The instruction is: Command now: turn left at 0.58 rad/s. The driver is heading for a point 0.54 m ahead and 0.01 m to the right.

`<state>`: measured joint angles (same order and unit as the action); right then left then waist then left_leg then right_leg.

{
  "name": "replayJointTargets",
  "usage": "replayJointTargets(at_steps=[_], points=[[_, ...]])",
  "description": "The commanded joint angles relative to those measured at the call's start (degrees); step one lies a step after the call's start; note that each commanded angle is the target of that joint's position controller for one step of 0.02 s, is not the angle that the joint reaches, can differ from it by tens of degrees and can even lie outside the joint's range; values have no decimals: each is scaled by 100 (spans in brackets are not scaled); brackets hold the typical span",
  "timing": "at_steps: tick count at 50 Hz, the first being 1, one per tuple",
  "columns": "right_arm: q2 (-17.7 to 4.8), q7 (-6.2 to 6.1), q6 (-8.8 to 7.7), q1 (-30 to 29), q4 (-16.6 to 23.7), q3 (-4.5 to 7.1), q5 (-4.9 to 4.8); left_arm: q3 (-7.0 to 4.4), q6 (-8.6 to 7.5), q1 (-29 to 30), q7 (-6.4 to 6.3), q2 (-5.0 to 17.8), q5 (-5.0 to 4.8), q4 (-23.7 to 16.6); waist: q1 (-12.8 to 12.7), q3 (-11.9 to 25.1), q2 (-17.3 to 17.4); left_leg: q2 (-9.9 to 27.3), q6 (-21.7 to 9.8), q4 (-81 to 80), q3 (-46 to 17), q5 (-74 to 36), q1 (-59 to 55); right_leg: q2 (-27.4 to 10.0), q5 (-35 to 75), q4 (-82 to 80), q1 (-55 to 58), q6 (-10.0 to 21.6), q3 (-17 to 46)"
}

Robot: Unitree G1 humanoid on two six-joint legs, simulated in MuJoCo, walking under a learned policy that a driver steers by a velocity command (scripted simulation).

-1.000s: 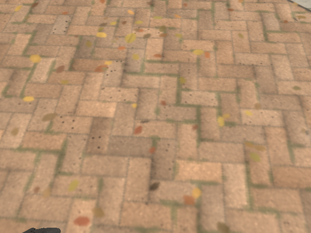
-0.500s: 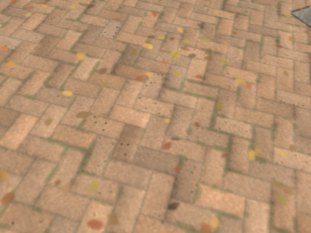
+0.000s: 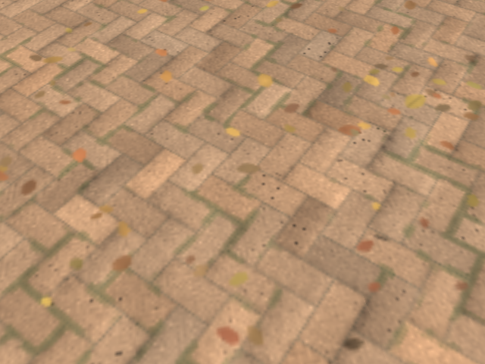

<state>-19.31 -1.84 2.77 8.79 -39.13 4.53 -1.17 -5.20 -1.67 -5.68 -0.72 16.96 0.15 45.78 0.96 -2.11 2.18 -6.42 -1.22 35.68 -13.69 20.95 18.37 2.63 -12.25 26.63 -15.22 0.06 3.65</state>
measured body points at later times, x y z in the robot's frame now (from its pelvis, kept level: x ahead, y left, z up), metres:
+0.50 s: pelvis +0.01 +0.03 +0.00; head +0.02 +0.05 +0.45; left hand +0.08 +0.32 -0.13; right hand +0.19 -0.20 -0.09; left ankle -0.02 +0.14 -0.73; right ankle +0.01 -0.11 -0.73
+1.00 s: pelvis +0.16 +0.00 +0.01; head +0.19 -0.02 +0.46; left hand +0.10 +0.27 -0.11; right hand +0.38 -0.22 -0.08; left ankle +0.28 +0.19 -0.67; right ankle +0.07 -0.09 -0.73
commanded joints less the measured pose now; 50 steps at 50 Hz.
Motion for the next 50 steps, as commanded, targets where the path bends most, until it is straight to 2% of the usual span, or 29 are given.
replayJointTargets(at_steps=[1,2,3,4,6,11,13,16,17,18,19,20,21,22,23,25,26,28,30,33,34,35,36,37,38,39,42,46,50], points=[[-931,4,-138,431,471,253,75,-233,-31,-144,-27,1129,176,-364,95,736,-1433,223,296,2653,358,1796,1467,-2806,2753,-877,1143,1778,2593],[-1151,22,-117,415,348,359,12,-134,-30,118,-56,794,131,-462,131,593,-1065,375,378,3089,403,1337,1438,-2388,2345,-835,943,1568,1933],[-1022,6,-59,426,248,358,21,-89,-4,296,-75,664,65,-482,162,464,-915,414,474,3228,461,983,1428,-1946,1870,-796,830,1284,1419],[-872,-7,-12,385,239,322,46,-51,10,317,-92,602,-12,-480,82,369,-937,395,562,3354,476,714,1528,-1770,1792,-797,824,1202,1170],[-557,22,-2,241,338,212,13,-33,59,115,-128,682,-2,-388,-34,314,-1006,354,647,3088,693,481,1426,-1560,2115,-835,804,1249,759],[-234,58,-54,-86,531,5,71,-65,138,-22,-104,911,-11,-295,-259,583,-1238,645,648,1173,1109,487,586,-1644,2436,-719,1070,1326,472],[-308,76,-51,-33,500,6,51,-69,163,-82,-54,1001,-43,-236,-290,592,-1304,624,604,500,1315,320,122,-1688,2517,-655,961,1322,494],[-317,107,-49,425,262,32,78,23,168,-104,-10,877,-159,-115,-14,511,-1100,496,290,-1518,1509,-1162,-999,-1505,2020,-300,568,964,365],[-498,81,-43,416,305,54,112,99,113,-368,20,699,-106,-13,-63,604,-785,818,118,-1730,1044,-1936,-1674,-1346,1435,-131,145,553,244],[-924,10,-18,534,387,113,173,225,39,-525,83,372,164,-82,-263,987,464,1941,-238,-1485,-175,-3799,-2370,-868,-73,764,-424,58,-247],[-664,76,-72,192,365,5,294,243,34,-346,38,277,91,-133,-294,845,1123,2375,-977,-1529,-497,-3377,-1376,-602,-1423,590,-324,-185,-321],[-350,141,-164,-120,463,-72,287,193,72,-172,-5,577,66,-97,-227,587,720,2068,-1042,-1644,-319,-2559,-1105,-642,-1265,659,-118,-311,-298],[-234,155,-230,-189,374,-111,288,198,79,-117,-11,541,64,-67,-265,532,723,1784,-805,-1637,-81,-1995,-1043,-612,-684,375,-34,-316,-302],[-364,144,-261,-84,311,-69,240,206,99,-183,-31,518,77,37,-203,578,744,1520,-616,-1691,86,-903,-1064,-502,-392,256,94,-332,-445],[-541,129,-270,53,239,-17,176,187,116,-176,-38,609,76,45,-92,401,843,1521,-619,-1874,-86,131,-955,-402,-470,381,-11,-335,-552],[-716,81,-238,408,146,25,153,179,49,-81,13,644,-71,16,73,-72,985,1779,-821,-2307,-631,1797,-809,-255,-1094,941,-598,-145,-733],[-702,63,-258,561,119,24,139,175,-17,19,42,635,-125,-20,146,-266,988,1976,-951,-2446,-957,2019,-799,-313,-1320,1196,-878,-3,-637],[-672,38,-356,762,66,37,96,153,-155,169,125,642,-186,-81,216,-425,914,2342,-1183,-2548,-1399,1728,-1160,-550,-1791,1730,-1564,282,-325],[-656,43,-418,710,93,54,24,164,-273,160,224,598,-226,-73,154,-372,607,2374,-1209,-2554,-1292,1302,-1426,-684,-1855,1567,-1726,478,-246],[-693,114,-410,185,229,75,-46,182,-354,-413,322,512,-176,253,-263,-32,370,1830,-966,-2324,-296,304,-688,-403,-492,418,-107,489,-682],[-621,135,-393,114,240,61,-41,162,-351,-836,327,509,-137,461,-464,115,315,1622,-860,-2039,16,184,-251,-202,56,99,721,411,-872],[-418,153,-402,136,246,5,7,122,-328,-1289,307,576,-119,651,-622,248,181,1414,-709,-1607,258,142,220,-192,68,108,1447,362,-769],[-46,184,-440,15,327,-111,67,57,-329,-1850,251,834,-121,750,-813,305,-479,969,-367,-376,768,142,888,-935,-542,-415,2045,586,301],[110,165,-544,-17,638,-156,48,-105,-341,-2173,243,1611,-100,715,-829,350,-1886,298,41,1486,1404,887,2101,-2260,-1751,-1413,2467,1428,2756],[-288,119,-640,-13,610,-42,-105,-32,-399,-1959,238,1364,-15,615,-783,91,-1407,478,34,2563,855,1371,2704,-2621,-2605,-1767,2235,1858,3617],[-441,141,-701,102,542,6,-180,61,-445,-1619,207,1040,-41,496,-603,-273,-1060,775,-72,2910,689,790,3109,-2450,-2762,-1752,2174,1692,3182],[-380,206,-764,49,407,37,28,178,-446,-1293,180,755,-13,351,-411,-338,-696,1205,-95,2566,904,-552,2941,-1828,-953,-1789,1911,1187,1734],[-86,299,-728,-197,510,-35,52,212,-385,-1518,131,769,-26,391,-436,-203,-630,1193,169,1790,1290,-1365,2650,-1470,1277,-1869,1756,1116,662],[180,389,-790,-967,774,-167,6,225,-312,-1745,46,845,-38,445,-668,-401,-640,1004,240,248,1602,-2358,1999,-1235,1649,-2035,1310,995,60]])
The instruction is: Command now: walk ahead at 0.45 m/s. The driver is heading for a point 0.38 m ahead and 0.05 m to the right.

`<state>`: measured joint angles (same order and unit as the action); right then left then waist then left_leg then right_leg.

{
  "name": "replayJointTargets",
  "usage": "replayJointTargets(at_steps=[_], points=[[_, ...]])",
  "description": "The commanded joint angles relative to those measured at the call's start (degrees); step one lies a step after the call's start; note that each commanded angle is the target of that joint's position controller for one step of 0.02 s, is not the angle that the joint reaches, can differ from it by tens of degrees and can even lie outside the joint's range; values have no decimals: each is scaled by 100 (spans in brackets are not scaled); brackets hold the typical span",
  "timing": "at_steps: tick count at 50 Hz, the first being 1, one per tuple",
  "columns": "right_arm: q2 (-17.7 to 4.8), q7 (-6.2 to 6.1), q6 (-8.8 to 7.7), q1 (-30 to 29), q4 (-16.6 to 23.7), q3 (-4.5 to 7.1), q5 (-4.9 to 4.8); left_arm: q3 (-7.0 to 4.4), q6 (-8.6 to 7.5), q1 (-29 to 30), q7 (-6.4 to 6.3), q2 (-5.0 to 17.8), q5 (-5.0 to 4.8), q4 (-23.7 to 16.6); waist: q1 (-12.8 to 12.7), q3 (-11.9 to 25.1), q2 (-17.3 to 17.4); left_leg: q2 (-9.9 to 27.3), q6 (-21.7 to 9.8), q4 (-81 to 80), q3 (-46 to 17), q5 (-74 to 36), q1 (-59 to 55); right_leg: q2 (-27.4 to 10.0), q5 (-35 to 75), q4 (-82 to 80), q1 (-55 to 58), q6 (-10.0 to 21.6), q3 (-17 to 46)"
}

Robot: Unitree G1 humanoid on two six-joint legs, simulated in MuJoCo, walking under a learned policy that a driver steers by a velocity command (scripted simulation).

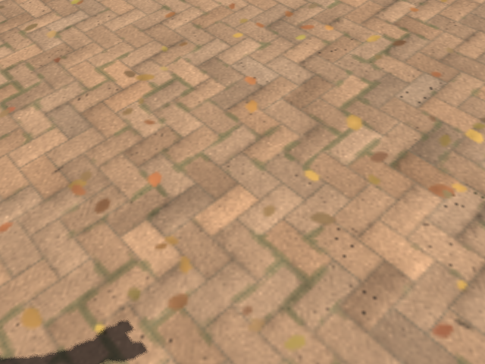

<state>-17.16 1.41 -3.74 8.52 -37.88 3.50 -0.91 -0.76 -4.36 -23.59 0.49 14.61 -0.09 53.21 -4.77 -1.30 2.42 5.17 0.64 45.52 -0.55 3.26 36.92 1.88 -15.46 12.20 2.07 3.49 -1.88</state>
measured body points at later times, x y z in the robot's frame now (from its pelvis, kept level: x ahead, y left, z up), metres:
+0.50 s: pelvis +0.27 +0.04 +0.00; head +0.30 +0.04 +0.45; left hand +0.42 +0.31 -0.11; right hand +0.34 -0.24 -0.12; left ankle +0.28 +0.13 -0.75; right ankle +0.39 -0.12 -0.70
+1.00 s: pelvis +0.37 +0.00 -0.01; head +0.39 +0.00 +0.43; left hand +0.52 +0.25 -0.13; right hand +0.43 -0.27 -0.16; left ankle +0.29 +0.13 -0.75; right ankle +0.43 -0.10 -0.75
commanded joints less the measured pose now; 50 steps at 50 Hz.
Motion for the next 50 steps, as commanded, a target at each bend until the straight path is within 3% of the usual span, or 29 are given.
replayJointTargets(at_steps=[1,4,6,8,9,10,11,12,13,14,15,16,18,21,23,26,28,30,31,32,33,34,35,36,38,40,44,50], points=[[-29,96,-155,-1111,701,-73,-36,-222,-31,-72,-83,1102,-27,-263,-150,-555,-653,-208,43,-982,328,-735,34,-1201,1913,-631,-431,666,593],[-92,183,-200,-1430,829,-67,-71,-244,23,-293,-81,1126,-76,-165,-143,-701,-665,-307,-116,-1470,283,-727,13,-1449,2170,-505,-26,686,592],[-221,220,-228,-1386,854,-25,-66,-286,61,-272,-94,1182,-97,-150,56,-580,-732,-393,-324,-1658,258,-444,-151,-1602,3116,-156,375,602,556],[-508,176,-202,-765,707,103,-34,-363,111,-189,-124,1359,-66,-182,501,5,-950,-686,-569,-1597,412,-22,-1045,-1612,5153,741,670,492,480],[-718,115,-173,111,458,219,-35,-365,167,-72,-137,1359,-33,-218,1001,585,-920,-825,-758,-1734,544,-152,-2189,-1432,5816,1774,486,368,297],[-926,23,-120,1119,211,300,3,-309,169,-19,-158,1239,36,-329,1442,1304,-782,-254,-1021,-1429,-31,-242,-4038,-1284,4853,3162,-669,227,300],[-1502,8,-111,1640,74,417,150,-74,73,-782,-93,380,70,-500,1041,2342,751,1391,-1985,-1571,-2839,858,-6404,-195,1007,5632,-3051,-150,231],[-962,7,-99,1723,21,290,102,-113,-86,-637,-20,680,-49,-367,1187,2809,906,1774,-2128,-2617,-4432,1681,-6429,127,-1602,6463,-3740,-129,1075],[-759,-10,-98,1129,39,190,74,-270,-155,95,15,1146,-245,-633,1100,1500,668,1568,-1814,-2836,-3511,1302,-5407,-201,-1391,6704,-4210,-114,997],[-635,-12,-100,664,62,141,69,-257,-184,467,-6,1117,-249,-751,880,802,197,1369,-1665,-2899,-2572,93,-4365,-480,-947,6476,-4067,-131,769],[-489,24,-130,365,44,96,101,-263,-161,590,-42,1010,-154,-751,647,415,-153,1099,-1576,-2963,-1869,-1175,-3546,-657,-729,6134,-3825,-208,652],[-386,49,-180,198,31,70,151,-289,-86,430,-69,953,-92,-700,416,356,-68,889,-1507,-3057,-1337,-1989,-3019,-813,-603,5858,-3389,-273,664],[-363,82,-273,53,-99,63,156,-241,67,104,-108,679,-51,-594,185,396,79,751,-1569,-3261,-844,-2826,-2428,-833,-457,5425,-2863,-448,579],[-541,18,-293,-48,-327,89,172,-189,163,398,-155,528,52,-759,109,329,199,573,-1553,-3334,-246,-3390,-2054,-811,126,4270,-2740,-638,450],[-597,-48,-213,5,-428,92,169,-140,150,769,-120,457,79,-840,263,424,226,367,-1411,-3282,58,-3132,-2101,-753,934,3394,-2523,-641,358],[-712,-93,-93,302,-647,93,146,-161,144,1277,-67,564,30,-966,508,504,156,478,-1327,-3197,-60,-2469,-2449,-626,1583,2618,-2383,-605,394],[-736,-98,-20,336,-767,86,109,-209,148,1472,-55,693,46,-1056,531,467,189,609,-1268,-2979,-238,-2021,-2649,-570,1378,2281,-2341,-510,449],[-683,-117,49,216,-837,57,33,-263,136,1384,-46,762,104,-1048,368,474,159,560,-1072,-2523,-336,-1364,-2678,-457,1467,1665,-1955,-347,371],[-510,-127,57,344,-905,-2,34,-309,127,1241,-66,860,138,-986,323,507,35,338,-850,-2200,-330,-915,-2619,-477,2017,1232,-1525,-233,420],[-310,-137,29,639,-948,-75,165,-370,124,1163,-118,1159,165,-1018,436,710,-420,-28,-517,-1722,-123,-156,-2436,-1033,3988,1206,-944,-64,938],[-13,-130,0,1511,-1108,-159,257,-355,185,1364,-167,1245,192,-1066,943,1117,-1261,-417,-189,-1314,51,1731,-1848,-1757,4684,1479,-142,607,1653],[-95,-193,69,1292,-1142,-173,206,-238,252,1381,-149,695,140,-1043,697,1248,-1318,-439,-18,-1161,5,2246,-1882,-1824,3833,1303,-341,949,1895],[-254,-241,175,1019,-1084,-135,134,-182,287,1468,-105,514,116,-1000,675,1117,-1201,-387,8,-1287,-35,2113,-1919,-1647,2777,1128,-621,879,1907],[-285,-291,290,889,-1104,-120,115,-191,319,1646,-73,540,106,-993,714,1010,-1104,-345,-4,-1515,-41,1791,-2061,-1451,1744,1023,-914,682,1808],[-407,-318,459,822,-1164,-105,177,-196,324,2116,-37,598,78,-1097,769,459,-970,-274,-73,-1964,-78,1478,-2236,-1053,424,912,-1630,267,1328],[-487,-336,458,754,-1270,-80,163,-218,260,1948,-19,650,92,-984,652,370,-663,-273,-93,-1997,-67,1229,-2354,-791,1039,1137,-1583,86,1042],[-429,-346,357,750,-1499,-80,120,-247,194,1750,-72,610,30,-753,551,807,-353,-212,-25,-2020,-117,409,-2491,-740,3116,1692,-846,247,834],[-321,-378,464,756,-1792,-88,115,-279,314,1949,-79,529,12,-532,580,515,-269,-258,-17,-2083,-40,620,-2515,-652,2576,1616,-1013,290,740]])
